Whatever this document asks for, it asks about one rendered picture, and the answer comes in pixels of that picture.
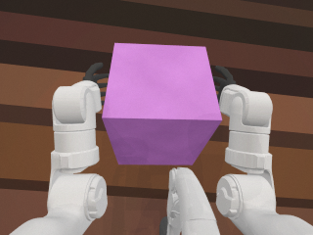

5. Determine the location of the left robot hand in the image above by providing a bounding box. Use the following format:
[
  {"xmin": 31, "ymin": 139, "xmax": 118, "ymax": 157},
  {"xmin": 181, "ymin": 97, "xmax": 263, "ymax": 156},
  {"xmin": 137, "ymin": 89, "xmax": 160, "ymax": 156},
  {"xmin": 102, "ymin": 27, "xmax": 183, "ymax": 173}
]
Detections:
[{"xmin": 82, "ymin": 62, "xmax": 110, "ymax": 106}]

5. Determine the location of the robot right thigh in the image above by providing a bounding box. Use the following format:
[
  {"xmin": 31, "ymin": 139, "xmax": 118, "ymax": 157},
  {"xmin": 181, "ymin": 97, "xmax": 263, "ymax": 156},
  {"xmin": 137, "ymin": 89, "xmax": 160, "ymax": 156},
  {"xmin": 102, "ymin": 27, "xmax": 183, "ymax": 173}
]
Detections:
[{"xmin": 168, "ymin": 167, "xmax": 220, "ymax": 235}]

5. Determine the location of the right robot hand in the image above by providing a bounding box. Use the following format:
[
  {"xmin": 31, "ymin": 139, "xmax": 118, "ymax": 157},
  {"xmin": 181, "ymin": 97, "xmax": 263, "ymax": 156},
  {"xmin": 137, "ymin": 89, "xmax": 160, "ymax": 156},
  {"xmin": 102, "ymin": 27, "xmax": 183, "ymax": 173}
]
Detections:
[{"xmin": 212, "ymin": 66, "xmax": 237, "ymax": 107}]

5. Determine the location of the carton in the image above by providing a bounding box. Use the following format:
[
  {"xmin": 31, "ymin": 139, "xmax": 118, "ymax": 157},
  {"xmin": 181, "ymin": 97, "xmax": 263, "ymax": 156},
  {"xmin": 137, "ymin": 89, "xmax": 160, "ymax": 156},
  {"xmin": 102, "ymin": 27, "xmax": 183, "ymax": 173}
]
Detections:
[{"xmin": 102, "ymin": 43, "xmax": 222, "ymax": 165}]

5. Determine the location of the robot right forearm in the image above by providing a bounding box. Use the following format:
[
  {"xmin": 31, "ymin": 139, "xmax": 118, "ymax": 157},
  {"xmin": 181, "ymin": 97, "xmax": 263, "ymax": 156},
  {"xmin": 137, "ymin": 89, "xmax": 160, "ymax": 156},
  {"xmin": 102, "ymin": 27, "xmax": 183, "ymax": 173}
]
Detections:
[{"xmin": 219, "ymin": 84, "xmax": 276, "ymax": 208}]

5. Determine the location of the robot left forearm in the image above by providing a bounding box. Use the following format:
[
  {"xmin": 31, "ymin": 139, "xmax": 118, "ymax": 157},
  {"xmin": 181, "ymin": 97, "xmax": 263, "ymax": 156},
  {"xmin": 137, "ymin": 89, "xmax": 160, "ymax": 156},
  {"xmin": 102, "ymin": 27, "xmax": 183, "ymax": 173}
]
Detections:
[{"xmin": 47, "ymin": 80, "xmax": 102, "ymax": 211}]

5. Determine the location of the left robot upper arm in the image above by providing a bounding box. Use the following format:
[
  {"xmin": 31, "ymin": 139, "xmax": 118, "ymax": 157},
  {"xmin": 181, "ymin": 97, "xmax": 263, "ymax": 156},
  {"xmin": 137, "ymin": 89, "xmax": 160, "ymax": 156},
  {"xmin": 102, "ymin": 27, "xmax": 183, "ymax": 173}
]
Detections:
[{"xmin": 9, "ymin": 173, "xmax": 108, "ymax": 235}]

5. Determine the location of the right robot shin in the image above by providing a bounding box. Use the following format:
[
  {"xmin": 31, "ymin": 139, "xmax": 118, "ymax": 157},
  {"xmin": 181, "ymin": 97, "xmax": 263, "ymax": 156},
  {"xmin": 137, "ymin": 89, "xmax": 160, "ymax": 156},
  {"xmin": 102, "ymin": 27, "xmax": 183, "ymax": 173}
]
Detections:
[{"xmin": 166, "ymin": 191, "xmax": 181, "ymax": 235}]

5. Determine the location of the right robot upper arm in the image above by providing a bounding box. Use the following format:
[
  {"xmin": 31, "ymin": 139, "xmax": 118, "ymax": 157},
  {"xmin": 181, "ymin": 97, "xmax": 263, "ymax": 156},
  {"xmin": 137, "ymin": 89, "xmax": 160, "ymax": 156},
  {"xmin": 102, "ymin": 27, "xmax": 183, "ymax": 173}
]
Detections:
[{"xmin": 216, "ymin": 173, "xmax": 313, "ymax": 235}]

